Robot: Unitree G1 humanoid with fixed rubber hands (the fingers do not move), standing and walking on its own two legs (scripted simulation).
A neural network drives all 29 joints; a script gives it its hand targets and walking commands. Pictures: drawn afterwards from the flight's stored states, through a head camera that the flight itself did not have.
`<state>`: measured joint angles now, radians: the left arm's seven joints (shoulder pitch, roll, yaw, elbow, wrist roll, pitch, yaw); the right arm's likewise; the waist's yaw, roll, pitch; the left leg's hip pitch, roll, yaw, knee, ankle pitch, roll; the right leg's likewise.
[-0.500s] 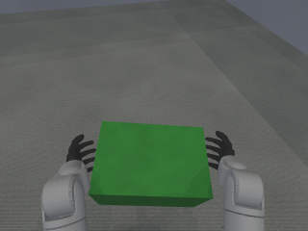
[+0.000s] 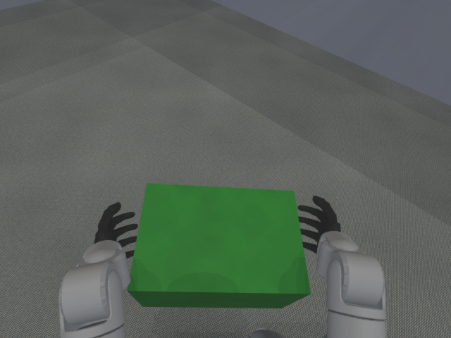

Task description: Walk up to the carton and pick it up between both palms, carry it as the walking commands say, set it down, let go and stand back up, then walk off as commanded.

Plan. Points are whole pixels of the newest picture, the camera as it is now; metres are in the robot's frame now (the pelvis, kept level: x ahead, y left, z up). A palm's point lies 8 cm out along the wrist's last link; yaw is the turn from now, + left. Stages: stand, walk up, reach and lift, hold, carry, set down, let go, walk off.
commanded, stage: carry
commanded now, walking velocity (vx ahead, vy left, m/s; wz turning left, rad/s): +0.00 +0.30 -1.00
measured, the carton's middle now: (217, 249) +0.29 +0.02 -0.02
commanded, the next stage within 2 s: none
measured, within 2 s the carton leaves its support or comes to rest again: neither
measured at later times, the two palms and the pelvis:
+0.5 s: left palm (122, 231) +0.28 +0.18 +0.05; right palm out of the picture +0.13 -0.13 +0.07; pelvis -0.03 +0.14 -0.01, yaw -29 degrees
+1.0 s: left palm (123, 232) +0.28 +0.18 +0.05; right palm out of the picture +0.04 -0.06 +0.07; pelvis -0.03 +0.25 -0.01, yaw -45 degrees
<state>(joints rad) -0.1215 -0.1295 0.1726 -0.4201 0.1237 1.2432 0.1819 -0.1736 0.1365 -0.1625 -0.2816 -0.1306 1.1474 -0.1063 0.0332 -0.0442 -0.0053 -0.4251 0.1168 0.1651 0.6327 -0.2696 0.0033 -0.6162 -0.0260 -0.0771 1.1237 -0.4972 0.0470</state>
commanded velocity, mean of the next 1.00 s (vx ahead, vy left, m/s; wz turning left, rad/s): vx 0.00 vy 0.17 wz -0.56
